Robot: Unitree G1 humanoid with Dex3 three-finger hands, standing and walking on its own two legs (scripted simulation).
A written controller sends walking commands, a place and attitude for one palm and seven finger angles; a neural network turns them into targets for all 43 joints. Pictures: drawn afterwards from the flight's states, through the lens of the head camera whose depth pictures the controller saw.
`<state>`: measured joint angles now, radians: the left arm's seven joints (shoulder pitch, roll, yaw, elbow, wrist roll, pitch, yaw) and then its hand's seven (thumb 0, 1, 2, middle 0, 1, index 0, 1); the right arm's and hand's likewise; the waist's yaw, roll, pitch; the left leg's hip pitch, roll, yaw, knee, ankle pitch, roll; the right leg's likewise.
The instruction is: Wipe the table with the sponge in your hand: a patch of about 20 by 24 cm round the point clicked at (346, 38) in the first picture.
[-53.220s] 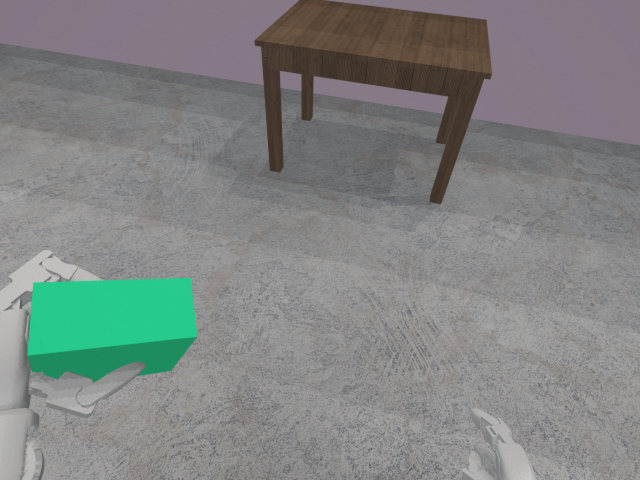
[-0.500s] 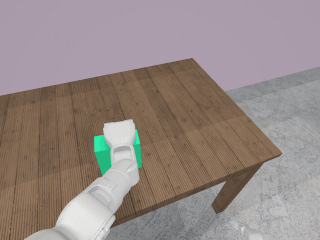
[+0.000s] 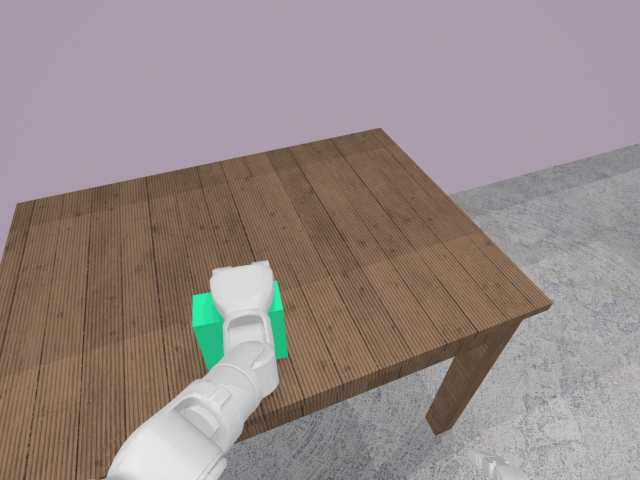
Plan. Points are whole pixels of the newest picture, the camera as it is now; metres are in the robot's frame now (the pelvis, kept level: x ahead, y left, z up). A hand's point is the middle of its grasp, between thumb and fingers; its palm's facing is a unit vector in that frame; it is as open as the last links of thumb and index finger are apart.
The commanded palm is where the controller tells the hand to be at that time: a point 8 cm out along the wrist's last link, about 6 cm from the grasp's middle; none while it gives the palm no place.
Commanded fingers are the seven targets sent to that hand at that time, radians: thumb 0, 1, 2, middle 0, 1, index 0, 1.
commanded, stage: wipe back along the third lane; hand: left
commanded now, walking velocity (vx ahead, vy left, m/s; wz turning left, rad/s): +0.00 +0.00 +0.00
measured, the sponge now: (244, 335) +0.35 +0.15 -0.06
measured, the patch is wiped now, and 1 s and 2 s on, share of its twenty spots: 1.00 1.00 1.00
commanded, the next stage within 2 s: slide back across to the middle lane in 1.08 s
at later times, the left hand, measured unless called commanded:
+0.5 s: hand (254, 322) +0.34 +0.13 -0.01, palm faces -0.08 -0.01 -1.00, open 10.2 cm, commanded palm +0.30 +0.10 +0.02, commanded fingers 0.00 0.10 1.30 -1.20 -1.60 -1.20 -1.60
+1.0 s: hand (253, 324) +0.34 +0.13 -0.01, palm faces -0.06 -0.02 -1.00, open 10.2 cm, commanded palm +0.29 +0.10 +0.02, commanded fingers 0.00 0.10 1.30 -1.20 -1.60 -1.20 -1.60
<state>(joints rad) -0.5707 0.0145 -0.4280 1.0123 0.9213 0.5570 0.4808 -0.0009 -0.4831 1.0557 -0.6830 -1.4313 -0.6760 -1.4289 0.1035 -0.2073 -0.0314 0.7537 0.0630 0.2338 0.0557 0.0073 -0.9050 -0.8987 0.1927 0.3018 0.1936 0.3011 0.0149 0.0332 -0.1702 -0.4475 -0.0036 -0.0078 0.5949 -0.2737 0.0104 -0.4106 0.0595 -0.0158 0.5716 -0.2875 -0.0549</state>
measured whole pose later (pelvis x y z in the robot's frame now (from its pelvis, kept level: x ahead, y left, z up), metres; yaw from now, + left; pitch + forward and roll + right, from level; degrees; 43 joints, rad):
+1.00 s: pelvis +0.00 -0.01 +0.00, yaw +0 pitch +6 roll +0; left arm -0.46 0.01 -0.46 0.86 0.95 0.58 0.45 0.00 -0.48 1.05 -0.69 -1.42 -0.68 -1.42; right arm 0.08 -0.21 -0.03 0.72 0.07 0.25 0.06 0.01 -0.90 -0.90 0.19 0.30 0.19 0.30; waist 0.04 0.03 -0.16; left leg -0.42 0.00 0.00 0.60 -0.28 0.00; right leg -0.40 0.06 -0.01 0.60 -0.30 -0.06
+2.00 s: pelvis +0.01 -0.01 +0.00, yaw -1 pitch +2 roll +0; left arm -0.17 0.17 -0.34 0.49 1.00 0.51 0.30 0.00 -0.50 1.05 -0.72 -1.39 -0.71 -1.38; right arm 0.04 -0.23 0.00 0.66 0.08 0.21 0.01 0.01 -0.90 -0.90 0.19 0.30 0.19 0.30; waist 0.06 0.05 -0.12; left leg -0.30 0.00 0.01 0.53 -0.27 0.00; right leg -0.29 0.07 0.00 0.54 -0.29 -0.07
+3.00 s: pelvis -0.03 -0.01 -0.02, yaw -1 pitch +13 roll -1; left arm -0.73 0.32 -0.12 1.14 1.00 0.33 0.37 0.01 -0.55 1.06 -0.78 -1.33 -0.78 -1.33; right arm 0.21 -0.24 -0.01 0.73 0.07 0.11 -0.03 0.01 -0.90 -0.90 0.20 0.30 0.20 0.30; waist -0.06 0.05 -0.16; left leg -0.68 0.02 -0.02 0.73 -0.28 0.01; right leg -0.64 0.08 -0.03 0.70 -0.29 -0.07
